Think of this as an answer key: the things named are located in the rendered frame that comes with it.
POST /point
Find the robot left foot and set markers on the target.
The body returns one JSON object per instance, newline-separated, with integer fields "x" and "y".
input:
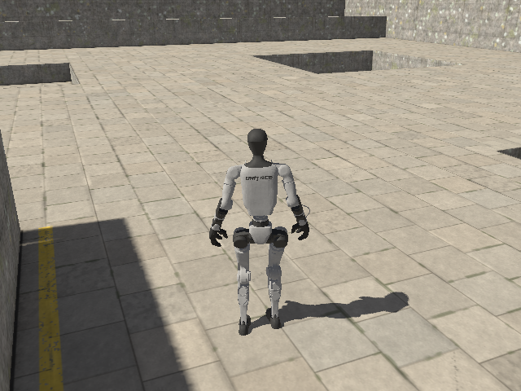
{"x": 243, "y": 329}

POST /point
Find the right robot upper arm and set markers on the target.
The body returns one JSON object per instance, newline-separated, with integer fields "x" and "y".
{"x": 288, "y": 183}

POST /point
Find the left robot upper arm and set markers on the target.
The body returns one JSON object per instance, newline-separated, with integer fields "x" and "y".
{"x": 233, "y": 173}

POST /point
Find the right robot forearm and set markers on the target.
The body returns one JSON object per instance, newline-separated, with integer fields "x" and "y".
{"x": 299, "y": 213}

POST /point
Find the robot right shin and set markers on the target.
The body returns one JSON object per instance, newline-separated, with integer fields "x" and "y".
{"x": 275, "y": 288}

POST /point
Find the left robot forearm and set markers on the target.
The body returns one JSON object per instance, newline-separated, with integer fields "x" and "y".
{"x": 218, "y": 217}

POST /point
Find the robot right hand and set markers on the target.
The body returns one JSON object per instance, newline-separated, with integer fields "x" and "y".
{"x": 304, "y": 228}

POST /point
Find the robot left hand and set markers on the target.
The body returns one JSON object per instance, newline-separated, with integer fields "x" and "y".
{"x": 213, "y": 235}

